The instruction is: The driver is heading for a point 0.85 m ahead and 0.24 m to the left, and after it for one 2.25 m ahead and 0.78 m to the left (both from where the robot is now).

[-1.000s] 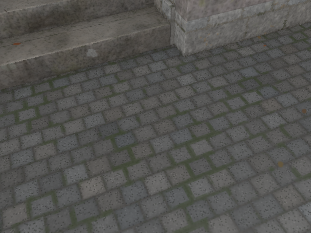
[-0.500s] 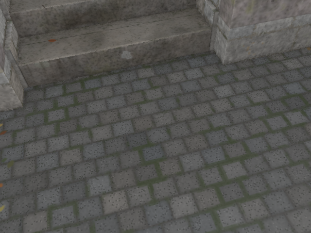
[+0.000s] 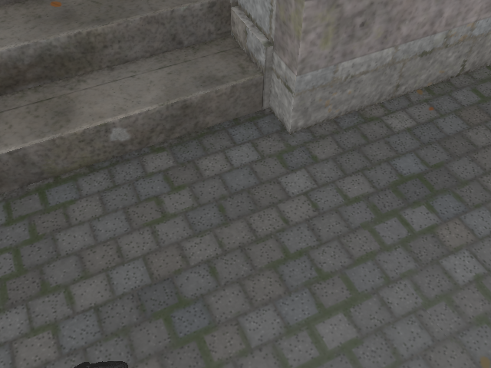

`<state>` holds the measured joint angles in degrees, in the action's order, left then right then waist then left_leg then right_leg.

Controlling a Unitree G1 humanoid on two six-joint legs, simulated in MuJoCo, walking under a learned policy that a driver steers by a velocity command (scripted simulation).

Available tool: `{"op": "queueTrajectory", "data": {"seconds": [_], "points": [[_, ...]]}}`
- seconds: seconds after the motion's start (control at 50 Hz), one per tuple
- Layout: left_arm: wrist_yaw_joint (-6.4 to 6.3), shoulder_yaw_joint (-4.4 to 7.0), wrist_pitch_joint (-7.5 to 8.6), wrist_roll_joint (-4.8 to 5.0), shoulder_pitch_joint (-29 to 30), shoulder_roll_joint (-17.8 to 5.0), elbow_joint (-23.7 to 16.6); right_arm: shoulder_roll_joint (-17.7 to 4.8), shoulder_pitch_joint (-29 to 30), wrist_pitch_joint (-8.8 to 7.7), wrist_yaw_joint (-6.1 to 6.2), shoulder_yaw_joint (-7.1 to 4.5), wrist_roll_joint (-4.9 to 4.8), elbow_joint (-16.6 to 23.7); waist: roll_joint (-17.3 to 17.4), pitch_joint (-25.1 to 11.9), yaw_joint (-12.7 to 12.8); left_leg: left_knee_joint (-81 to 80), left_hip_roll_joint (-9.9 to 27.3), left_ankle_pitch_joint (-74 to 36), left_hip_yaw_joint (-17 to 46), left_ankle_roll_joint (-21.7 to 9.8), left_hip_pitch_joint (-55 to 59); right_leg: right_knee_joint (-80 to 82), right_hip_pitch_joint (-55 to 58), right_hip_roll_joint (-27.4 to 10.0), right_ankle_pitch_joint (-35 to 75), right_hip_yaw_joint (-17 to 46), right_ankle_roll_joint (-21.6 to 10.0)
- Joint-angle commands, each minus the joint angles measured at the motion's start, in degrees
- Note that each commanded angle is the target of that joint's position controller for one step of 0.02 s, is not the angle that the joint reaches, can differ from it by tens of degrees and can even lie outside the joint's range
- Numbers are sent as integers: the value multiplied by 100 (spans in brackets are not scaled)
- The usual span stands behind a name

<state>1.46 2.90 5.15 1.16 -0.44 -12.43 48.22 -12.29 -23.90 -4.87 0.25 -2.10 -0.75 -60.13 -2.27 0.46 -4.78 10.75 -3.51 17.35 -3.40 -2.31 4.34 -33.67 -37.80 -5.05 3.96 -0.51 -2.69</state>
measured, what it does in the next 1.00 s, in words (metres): walks ahead, turning left: right foot, then left foot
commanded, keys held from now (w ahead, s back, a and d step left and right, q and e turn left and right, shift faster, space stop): w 0.06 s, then w+q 0.94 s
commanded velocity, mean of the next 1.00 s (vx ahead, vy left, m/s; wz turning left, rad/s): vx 0.50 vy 0.00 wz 0.42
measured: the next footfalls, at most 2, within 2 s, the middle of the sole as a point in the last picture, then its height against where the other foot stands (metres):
right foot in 0.10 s outside the picture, level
left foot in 0.66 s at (178, 364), level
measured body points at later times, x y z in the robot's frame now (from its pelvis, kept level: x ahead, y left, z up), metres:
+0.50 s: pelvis +0.28 -0.03 +0.01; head +0.29 -0.02 +0.46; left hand +0.24 +0.24 -0.14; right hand +0.46 -0.26 -0.11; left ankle +0.42 +0.17 -0.67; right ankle +0.22 -0.13 -0.74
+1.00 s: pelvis +0.54 +0.10 +0.01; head +0.55 +0.14 +0.46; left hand +0.61 +0.43 -0.08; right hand +0.70 -0.12 -0.10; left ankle +0.47 +0.14 -0.74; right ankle +0.78 +0.00 -0.67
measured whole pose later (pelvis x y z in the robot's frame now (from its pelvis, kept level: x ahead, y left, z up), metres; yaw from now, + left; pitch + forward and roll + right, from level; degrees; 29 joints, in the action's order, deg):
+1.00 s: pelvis +0.54 +0.10 +0.01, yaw +28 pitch +2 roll -1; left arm -0.4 4.1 5.3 -1.3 -1.7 -16.4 43.6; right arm -14.0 -19.3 -3.8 -0.1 -4.3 -0.8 -47.2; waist -2.2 0.9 -3.0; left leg 18.7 -6.2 12.6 6.8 -5.8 -7.7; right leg -41.9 -39.3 -5.7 -1.1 5.1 2.9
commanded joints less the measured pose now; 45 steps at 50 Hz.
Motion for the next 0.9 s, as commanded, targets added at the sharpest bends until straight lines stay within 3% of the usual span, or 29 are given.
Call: {"op": "queueTrajectory", "data": {"seconds": [0.02, 0.06, 0.08, 0.1, 0.12, 0.14, 0.16, 0.18, 0.2, 0.22, 0.26, 0.32, 0.44, 0.52, 0.56, 0.58, 0.62, 0.64, 0.66, 0.68, 0.7, 0.72, 0.74, 0.76, 0.78, 0.8, 0.82, 0.84, 0.9], "points": [[115, 43, 117, 24, 702, -400, -559, -983, -245, 36, 53, -215, -24, 87, 533, 557, 149, 123, 1867, -2810, 701, -785, 172, 341, -197, 98, -405, -37, -171], [119, 160, 134, 15, 124, -668, -454, -1105, -66, 84, 55, -257, -6, 135, 758, 91, 530, 878, 1809, -4552, 590, -661, 254, 409, 903, 434, -779, -287, -356], [87, 298, 138, 6, -773, -906, -192, -1019, 28, 117, 42, -223, 9, 170, 750, -409, 987, 1916, 1544, -5171, 461, -540, -58, 520, 2173, 610, -700, -379, -523], [22, 428, 139, -63, -1941, -1295, 65, -855, 121, 109, 17, -137, 68, 312, 469, -1227, 1427, 3553, 1237, -4046, 335, -361, -1334, 293, 4155, -156, -510, 450, -865], [5, 527, 121, -177, -2562, -1767, 204, -67, -614, 8, -36, 88, 33, 354, -940, -2261, 1143, 5922, 170, -425, 221, 39, -3666, 778, 6356, -1777, -1546, 3203, -1743], [-1, 374, 113, -165, -2579, -1267, 188, -424, -485, -143, -68, 8, -95, 235, -896, -2546, 1265, 6712, 98, 1444, 1250, -62, -4224, 1473, 6320, -1967, -1807, 4266, -1726], [-22, 282, 123, -112, -2012, -996, 136, -869, 90, -192, -60, -136, -254, 426, -680, -1500, 1146, 6923, 425, 1139, 1188, -134, -4665, 1571, 5454, -1783, -1697, 3212, -1352], [-27, 206, 137, -94, -1465, -790, 33, -895, 454, -187, -15, -155, -260, 520, -256, -914, 936, 6662, 774, 574, 1004, -142, -4513, 1765, 4449, -1559, -1333, 2323, -1123], [-1, 161, 167, -121, -1127, -618, 34, -798, 612, -132, 39, -194, -185, 541, -31, -528, 741, 6289, 969, 219, 933, -131, -4252, 2016, 3642, -1331, -1138, 1749, -956], [18, 120, 200, -165, -932, -462, 58, -673, 471, -22, 61, -231, -151, 492, -147, -320, 525, 6003, 1139, -24, 971, -145, -3886, 2246, 3109, -1089, -1066, 1220, -810], [21, 137, 231, -203, -962, -444, 192, -358, 214, 154, 59, -224, -154, 415, -240, -173, 364, 5830, 1191, -226, 932, -134, -3545, 2538, 2602, -953, -904, 684, -810], [-79, 200, 258, -238, -1102, -664, 324, -428, 628, 274, 91, -294, -122, 625, -158, 132, 333, 5392, 1203, -881, 1067, -68, -4137, 2754, 2598, -955, -604, 154, -830], [-274, 245, 180, -208, -1432, -866, 431, -373, 1638, 209, -97, -290, -29, 1001, -25, 375, 571, 3682, 1078, -2195, 741, 9, -4533, 2825, 3176, -946, -347, -645, -659], [-319, 300, 58, -129, -1885, -982, 567, -282, 2389, 208, -246, -213, -30, 1385, 89, 628, 848, 3011, 1040, -1944, 383, -92, -4847, 2592, 3966, -1183, -120, -932, -629], [-317, 339, -20, -73, -1951, -1060, 589, -303, 2570, 216, -319, -205, -49, 1571, 28, 660, 851, 2832, 970, -1471, 189, -192, -4848, 2322, 4318, -1297, 278, -1043, -582], [-319, 358, -43, -64, -1887, -1128, 554, -323, 2665, 217, -359, -198, -47, 1669, -20, 623, 800, 2712, 860, -1175, 29, -280, -4612, 2122, 4336, -1356, 898, -1114, -547], [-338, 405, -96, -23, -1696, -1311, 467, -558, 2265, 236, -390, -306, -63, 1704, -269, 194, 460, 2705, 434, -615, -359, -487, -3698, 1246, 4400, -1318, 2945, -1296, -408], [-340, 412, -138, 1, -1585, -1378, 420, -782, 1607, 240, -383, -427, -86, 1583, -306, -192, 70, 2588, 148, -539, -510, -634, -2823, 305, 4266, -1206, 3656, -1403, -304], [-338, 393, -165, 41, -1456, -1367, 364, -1178, 584, 243, -309, -653, -119, 1314, -187, -712, -438, 2164, -86, -907, -433, -859, -1385, -1005, 3706, -907, 3330, -1524, -67], [-328, 280, -106, -133, -1548, -1038, 185, -1810, -113, 287, -169, -835, -106, 1163, 831, -1183, -510, 2018, 1025, -961, 1388, -1251, 282, -2962, 2003, -547, 376, -1492, 226], [-250, 87, 125, -136, -1857, -367, -129, -2130, 216, 213, -183, -822, -73, 1372, 1763, -1847, 156, 926, 2238, 31, 4911, -2381, 1677, -4745, -133, 758, -3735, -374, 503], [-156, 162, 361, 78, -1214, -880, -271, -1694, 12, 141, -232, -685, 34, 1399, 1063, -1956, -240, 434, 2279, -125, 5005, -2203, 1754, -5103, -736, 585, -3552, 610, 337], [-140, 179, 459, 201, -931, -963, -367, -1367, 255, 76, -211, -609, 39, 1403, 888, -1271, -140, 568, 2090, -716, 3990, -1924, 1242, -4871, -1067, 301, -3070, 556, 174], [-186, 186, 471, 85, -954, -970, -278, -1120, 736, 31, -224, -534, -15, 1507, 293, -783, 168, 619, 1801, -1454, 3168, -1671, 272, -4296, -749, -4, -2573, 532, 145], [-238, 255, 414, -89, -964, -1066, -221, -908, 1128, 15, -212, -465, -21, 1605, 219, -593, 387, 581, 1568, -2015, 2622, -1506, -489, -3779, -259, -191, -2318, 515, 187], [-228, 277, 312, -93, -1029, -975, -237, -723, 1231, 30, -188, -396, -5, 1673, 230, -531, 537, 437, 1422, -1938, 2405, -1464, -886, -3506, 74, -294, -2214, 539, 215], [-227, 277, 233, -114, -1022, -922, -287, -789, 1215, 25, -159, -402, -9, 1693, 269, -460, 586, 311, 1354, -2019, 2375, -1485, -1129, -3257, 206, -286, -2123, 499, 287], [-236, 269, 167, -215, -1049, -882, -355, -954, 1089, 16, -136, -423, -39, 1675, 243, -397, 647, 259, 1350, -2224, 2330, -1530, -1351, -3059, 243, -269, -2112, 473, 410], [-274, 244, 85, -232, -515, -807, -606, -1194, 762, 10, -17, -475, -46, 1656, 371, -144, 508, 161, 1190, -2308, 2065, -1433, -1515, -2007, -92, -121, -1285, 398, 631]]}}
Velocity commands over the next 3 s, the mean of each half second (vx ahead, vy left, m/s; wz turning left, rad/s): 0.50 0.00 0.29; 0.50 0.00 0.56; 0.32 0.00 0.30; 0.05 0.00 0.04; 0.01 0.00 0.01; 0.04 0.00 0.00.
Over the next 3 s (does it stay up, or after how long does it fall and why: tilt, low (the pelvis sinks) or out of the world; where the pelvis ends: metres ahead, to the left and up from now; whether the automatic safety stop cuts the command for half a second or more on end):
stays up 0.79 0.22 0.00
